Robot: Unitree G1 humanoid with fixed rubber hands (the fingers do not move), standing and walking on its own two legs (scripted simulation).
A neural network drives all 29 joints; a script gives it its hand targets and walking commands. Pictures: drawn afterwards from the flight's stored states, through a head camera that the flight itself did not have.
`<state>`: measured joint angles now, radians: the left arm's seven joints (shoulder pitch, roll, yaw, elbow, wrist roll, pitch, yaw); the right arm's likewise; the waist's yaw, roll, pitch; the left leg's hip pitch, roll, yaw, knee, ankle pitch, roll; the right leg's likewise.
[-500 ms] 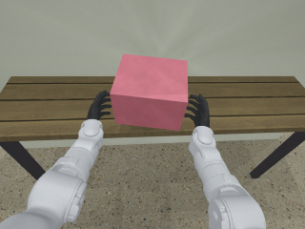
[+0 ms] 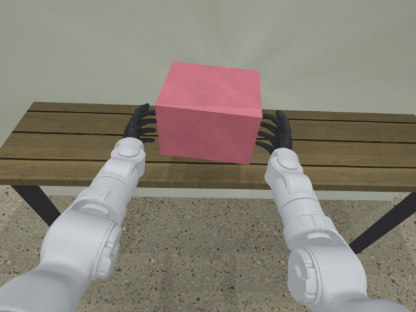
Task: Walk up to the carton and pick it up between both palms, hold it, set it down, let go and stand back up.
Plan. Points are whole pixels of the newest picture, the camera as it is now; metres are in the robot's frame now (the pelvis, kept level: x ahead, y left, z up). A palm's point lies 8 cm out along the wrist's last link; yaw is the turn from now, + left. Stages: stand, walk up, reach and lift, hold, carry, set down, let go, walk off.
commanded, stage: reach and lift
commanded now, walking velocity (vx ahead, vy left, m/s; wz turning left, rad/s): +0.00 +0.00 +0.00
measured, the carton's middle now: (210, 111) +0.54 +0.01 +0.09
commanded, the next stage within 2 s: hold in 1.70 s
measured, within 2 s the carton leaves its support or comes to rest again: neither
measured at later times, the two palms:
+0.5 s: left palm (122, 143) +0.37 +0.17 +0.14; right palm (289, 138) +0.38 -0.13 +0.17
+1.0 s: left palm (124, 140) +0.38 +0.16 +0.15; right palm (293, 124) +0.40 -0.13 +0.19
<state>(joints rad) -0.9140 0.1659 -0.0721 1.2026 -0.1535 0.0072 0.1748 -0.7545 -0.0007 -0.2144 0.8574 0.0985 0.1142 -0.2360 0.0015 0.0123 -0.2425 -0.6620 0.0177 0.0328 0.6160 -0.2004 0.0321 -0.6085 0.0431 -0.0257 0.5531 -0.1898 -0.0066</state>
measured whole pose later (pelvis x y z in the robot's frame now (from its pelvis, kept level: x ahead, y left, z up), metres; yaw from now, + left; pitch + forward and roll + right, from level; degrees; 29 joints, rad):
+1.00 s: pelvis -0.01 -0.02 +0.01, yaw +1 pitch +2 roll -1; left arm -0.82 0.12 0.17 0.91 0.02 0.36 0.12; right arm -0.88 -0.01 -0.22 0.93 -0.05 0.20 -0.18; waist 0.00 -0.02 -0.13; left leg -0.36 0.01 0.03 0.46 -0.13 0.02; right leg -0.33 0.04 -0.02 0.44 -0.15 -0.02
